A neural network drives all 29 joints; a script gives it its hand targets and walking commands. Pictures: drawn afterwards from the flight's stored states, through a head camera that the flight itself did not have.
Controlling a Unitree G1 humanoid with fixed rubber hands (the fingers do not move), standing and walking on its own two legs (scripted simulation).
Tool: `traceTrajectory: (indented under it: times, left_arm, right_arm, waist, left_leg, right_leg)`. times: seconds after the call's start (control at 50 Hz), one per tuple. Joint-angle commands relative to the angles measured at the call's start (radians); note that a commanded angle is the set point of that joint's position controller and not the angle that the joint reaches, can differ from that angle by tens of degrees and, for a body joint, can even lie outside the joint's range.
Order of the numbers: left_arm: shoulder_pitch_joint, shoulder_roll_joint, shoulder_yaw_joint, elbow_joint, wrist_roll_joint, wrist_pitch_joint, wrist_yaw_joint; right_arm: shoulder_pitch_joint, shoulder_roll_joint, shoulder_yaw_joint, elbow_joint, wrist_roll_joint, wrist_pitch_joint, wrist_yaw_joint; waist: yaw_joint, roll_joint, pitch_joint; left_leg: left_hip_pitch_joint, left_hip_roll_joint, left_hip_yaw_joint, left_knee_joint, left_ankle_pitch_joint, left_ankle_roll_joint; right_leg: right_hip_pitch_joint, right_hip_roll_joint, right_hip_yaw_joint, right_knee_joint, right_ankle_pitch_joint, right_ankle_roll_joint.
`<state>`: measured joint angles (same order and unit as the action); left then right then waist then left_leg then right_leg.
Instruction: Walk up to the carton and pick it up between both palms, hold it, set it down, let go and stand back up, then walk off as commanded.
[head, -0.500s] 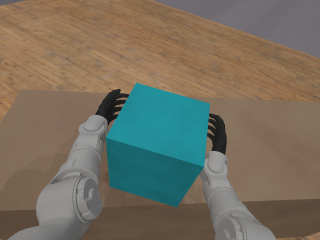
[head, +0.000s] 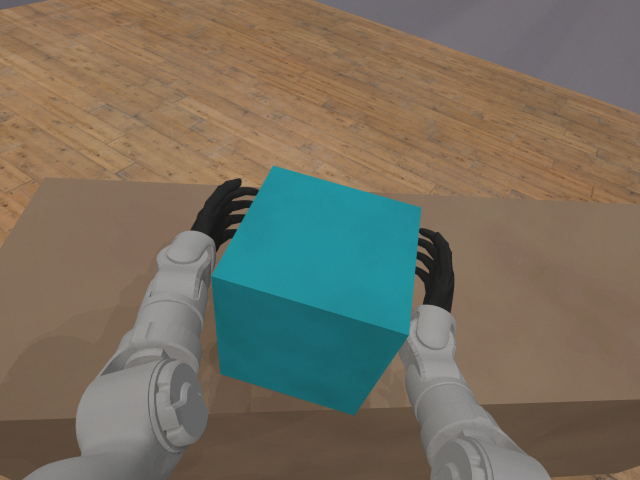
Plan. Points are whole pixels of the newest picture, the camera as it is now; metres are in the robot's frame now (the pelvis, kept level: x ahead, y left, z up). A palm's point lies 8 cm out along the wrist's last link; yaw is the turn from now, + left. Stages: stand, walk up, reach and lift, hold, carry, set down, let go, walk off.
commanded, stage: reach and lift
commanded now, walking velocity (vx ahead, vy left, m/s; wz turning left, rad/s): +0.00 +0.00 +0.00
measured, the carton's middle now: (315, 295) +0.39 -0.03 +0.01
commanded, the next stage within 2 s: none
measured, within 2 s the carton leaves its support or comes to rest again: leaves its support in 0.34 s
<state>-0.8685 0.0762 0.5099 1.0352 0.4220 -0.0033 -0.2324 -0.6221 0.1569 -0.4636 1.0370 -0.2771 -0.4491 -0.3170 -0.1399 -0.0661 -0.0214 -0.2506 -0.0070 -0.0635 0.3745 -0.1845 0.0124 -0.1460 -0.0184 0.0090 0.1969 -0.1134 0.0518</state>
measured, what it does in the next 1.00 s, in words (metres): stands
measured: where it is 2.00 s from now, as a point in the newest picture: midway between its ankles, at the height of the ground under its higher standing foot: outside the picture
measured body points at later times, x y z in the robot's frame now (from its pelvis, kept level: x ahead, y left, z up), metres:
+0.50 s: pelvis +0.00 -0.01 +0.00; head +0.02 +0.03 +0.45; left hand +0.43 +0.11 +0.09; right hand +0.35 -0.18 +0.07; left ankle +0.00 +0.11 -0.75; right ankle -0.01 -0.15 -0.75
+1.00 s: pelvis -0.02 -0.01 +0.00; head -0.04 +0.03 +0.45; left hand +0.40 +0.11 +0.15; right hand +0.33 -0.19 +0.12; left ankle +0.00 +0.11 -0.75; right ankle -0.01 -0.15 -0.75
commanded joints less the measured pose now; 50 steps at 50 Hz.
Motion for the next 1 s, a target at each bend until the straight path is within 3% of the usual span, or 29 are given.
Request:
traceTrajectory:
  times: [0.0, 0.14, 0.18, 0.2, 0.22, 0.28, 0.42, 0.5, 0.52, 0.6, 0.64, 0.7, 0.72, 0.76, 0.98]
  left_arm:
    - [-0.229, -0.514, -0.188, -0.005, 0.137, 0.02, -0.043]
    - [-0.241, -0.538, -0.243, -0.065, 0.114, 0.003, -0.025]
    - [-0.235, -0.537, -0.252, -0.077, 0.106, 0.005, -0.02]
    - [-0.221, -0.521, -0.233, -0.03, 0.11, 0.015, -0.024]
    - [-0.243, -0.541, -0.272, -0.11, 0.089, 0.011, -0.019]
    - [-0.221, -0.558, -0.293, -0.122, 0.067, 0.025, -0.014]
    - [-0.229, -0.565, -0.359, -0.274, 0.007, 0.08, -0.008]
    - [-0.238, -0.592, -0.412, -0.311, -0.043, 0.109, -0.01]
    - [-0.217, -0.597, -0.412, -0.328, -0.038, 0.121, -0.009]
    - [-0.215, -0.634, -0.463, -0.369, -0.079, 0.149, -0.005]
    - [-0.241, -0.65, -0.502, -0.43, -0.097, 0.158, 0.003]
    - [-0.212, -0.662, -0.517, -0.443, -0.104, 0.19, 0.009]
    - [-0.225, -0.67, -0.524, -0.45, -0.111, 0.199, 0.007]
    - [-0.215, -0.664, -0.512, -0.45, -0.1, 0.224, 0.009]
    - [-0.227, -0.68, -0.496, -0.52, -0.104, 0.333, 0.01]
  right_arm:
    - [-0.244, 0.468, 0.313, 0.018, -0.054, -0.008, 0.087]
    - [-0.261, 0.462, 0.363, -0.022, -0.047, -0.031, 0.091]
    - [-0.272, 0.455, 0.377, -0.042, -0.033, -0.028, 0.093]
    - [-0.268, 0.451, 0.38, -0.025, -0.033, -0.013, 0.095]
    - [-0.261, 0.452, 0.39, -0.035, -0.03, -0.015, 0.095]
    - [-0.262, 0.455, 0.422, -0.07, -0.005, -0.006, 0.095]
    - [-0.323, 0.434, 0.526, -0.228, 0.078, 0.041, 0.099]
    - [-0.401, 0.435, 0.588, -0.35, 0.12, 0.067, 0.1]
    - [-0.391, 0.437, 0.614, -0.367, 0.138, 0.078, 0.104]
    - [-0.485, 0.431, 0.674, -0.504, 0.174, 0.105, 0.117]
    - [-0.509, 0.423, 0.701, -0.542, 0.195, 0.122, 0.129]
    - [-0.51, 0.424, 0.727, -0.584, 0.212, 0.157, 0.14]
    - [-0.531, 0.412, 0.717, -0.594, 0.214, 0.168, 0.143]
    - [-0.545, 0.393, 0.725, -0.606, 0.226, 0.195, 0.155]
    - [-0.627, 0.33, 0.674, -0.627, 0.244, 0.295, 0.205]
  waist:
    - [0.077, 0.135, -0.177]
    - [0.086, 0.149, -0.25]
    - [0.098, 0.138, -0.271]
    - [0.102, 0.114, -0.21]
    - [0.087, 0.146, -0.27]
    - [0.091, 0.134, -0.271]
    - [0.106, 0.126, -0.299]
    - [0.095, 0.098, -0.331]
    - [0.108, 0.103, -0.318]
    - [0.109, 0.076, -0.358]
    - [0.103, 0.1, -0.387]
    - [0.106, 0.082, -0.355]
    - [0.095, 0.076, -0.361]
    - [0.108, 0.081, -0.327]
    - [0.099, 0.05, -0.224]
  left_leg:
    - [0.232, 0.023, 0.17, -0.022, 0.378, -0.059]
    - [0.285, 0.022, 0.174, -0.012, 0.453, -0.067]
    - [0.293, 0.022, 0.167, -0.01, 0.474, -0.066]
    - [0.283, 0.02, 0.174, -0.021, 0.429, -0.056]
    - [0.308, 0.019, 0.172, -0.02, 0.466, -0.065]
    - [0.326, 0.019, 0.168, -0.014, 0.501, -0.067]
    - [0.355, 0.007, 0.169, -0.025, 0.477, -0.057]
    - [0.328, 0.0, 0.158, -0.017, 0.458, -0.05]
    - [0.339, -0.002, 0.157, -0.021, 0.457, -0.047]
    - [0.342, -0.006, 0.147, -0.018, 0.449, -0.041]
    - [0.364, 0.001, 0.138, -0.012, 0.464, -0.045]
    - [0.362, -0.003, 0.139, -0.024, 0.405, -0.036]
    - [0.361, -0.001, 0.14, -0.031, 0.383, -0.035]
    - [0.359, -0.002, 0.14, -0.045, 0.348, -0.034]
    - [0.342, -0.001, 0.143, -0.1, 0.228, -0.025]
  right_leg:
    - [0.07, 0.072, -0.144, -0.018, 0.254, -0.023]
    - [0.081, 0.079, -0.147, -0.021, 0.288, -0.029]
    - [0.085, 0.084, -0.146, -0.02, 0.305, -0.027]
    - [0.092, 0.078, -0.139, -0.03, 0.279, -0.026]
    - [0.093, 0.08, -0.147, -0.023, 0.295, -0.029]
    - [0.102, 0.081, -0.142, -0.031, 0.318, -0.035]
    - [0.139, 0.077, -0.132, -0.025, 0.305, -0.026]
    - [0.154, 0.07, -0.126, -0.01, 0.34, -0.02]
    - [0.168, 0.067, -0.122, -0.012, 0.334, -0.02]
    - [0.183, 0.071, -0.117, 0.0, 0.338, -0.018]
    - [0.164, 0.074, -0.119, 0.005, 0.299, -0.028]
    - [0.175, 0.071, -0.113, 0.002, 0.258, -0.03]
    - [0.166, 0.076, -0.117, 0.0, 0.239, -0.028]
    - [0.168, 0.071, -0.112, -0.006, 0.196, -0.033]
    - [0.177, 0.072, -0.123, -0.009, 0.06, -0.027]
